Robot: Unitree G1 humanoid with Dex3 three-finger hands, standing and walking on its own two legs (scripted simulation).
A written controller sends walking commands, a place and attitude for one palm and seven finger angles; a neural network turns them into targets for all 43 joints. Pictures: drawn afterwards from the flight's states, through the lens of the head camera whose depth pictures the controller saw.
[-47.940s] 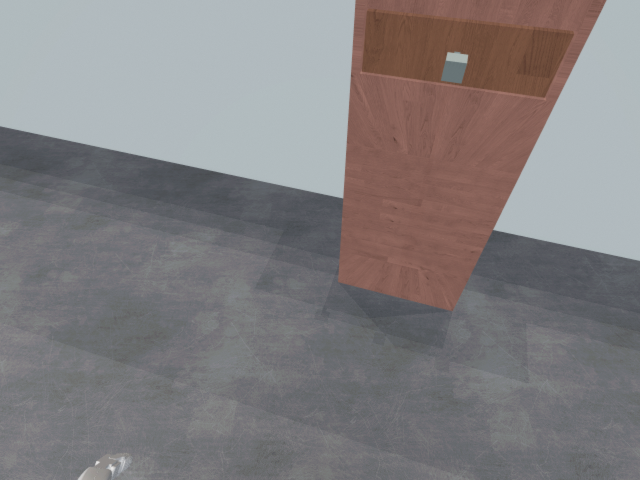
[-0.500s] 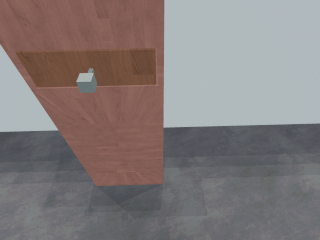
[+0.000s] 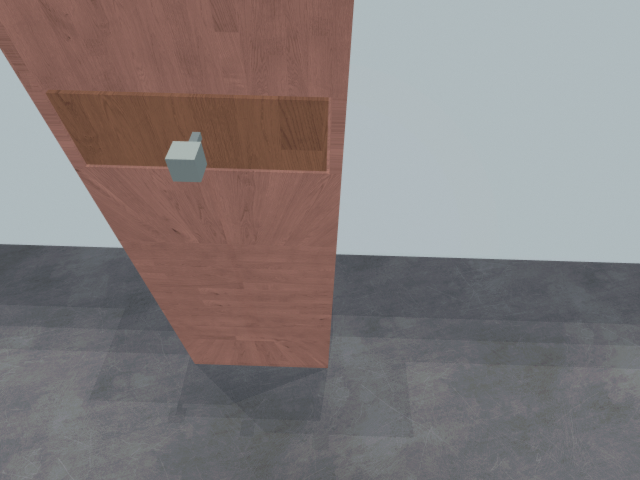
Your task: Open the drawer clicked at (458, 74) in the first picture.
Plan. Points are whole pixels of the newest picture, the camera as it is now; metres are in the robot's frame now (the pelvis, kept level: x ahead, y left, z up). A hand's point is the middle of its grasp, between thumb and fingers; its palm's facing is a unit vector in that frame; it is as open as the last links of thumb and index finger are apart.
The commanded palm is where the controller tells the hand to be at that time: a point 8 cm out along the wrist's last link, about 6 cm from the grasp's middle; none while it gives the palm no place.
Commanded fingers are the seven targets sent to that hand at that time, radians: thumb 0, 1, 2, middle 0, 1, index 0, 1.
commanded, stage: look again from close up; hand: left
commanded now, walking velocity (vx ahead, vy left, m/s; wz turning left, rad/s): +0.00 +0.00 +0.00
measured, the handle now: (190, 152) +0.51 +0.22 +0.13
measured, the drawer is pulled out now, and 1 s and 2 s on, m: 0.00 0.00 0.00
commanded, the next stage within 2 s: raise the hand with hooked fingers in 0.50 s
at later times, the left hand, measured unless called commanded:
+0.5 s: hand out of the picture +0.00 +0.24 -0.18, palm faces -0.03 -0.97 -0.22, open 7.3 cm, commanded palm none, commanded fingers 0.00 0.90 0.90 -0.20 -0.30 -0.20 -0.30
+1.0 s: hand (118, 454) +0.15 +0.25 -0.04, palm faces -0.08 -0.19 -0.98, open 8.4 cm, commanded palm +0.14 +0.27 +0.02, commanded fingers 0.00 0.41 0.69 -0.23 -0.62 -0.23 -0.62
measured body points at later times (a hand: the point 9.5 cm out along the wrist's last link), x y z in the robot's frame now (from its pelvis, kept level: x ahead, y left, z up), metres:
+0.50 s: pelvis -0.01 +0.06 -0.01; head +0.00 +0.05 +0.44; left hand +0.00 +0.29 -0.16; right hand -0.01 -0.17 -0.17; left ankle -0.01 +0.14 -0.74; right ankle -0.05 -0.07 -0.74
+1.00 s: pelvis -0.04 +0.02 -0.03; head -0.03 -0.01 +0.42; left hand +0.15 +0.26 +0.02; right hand +0.18 -0.23 -0.09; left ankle -0.01 +0.14 -0.74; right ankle -0.05 -0.07 -0.74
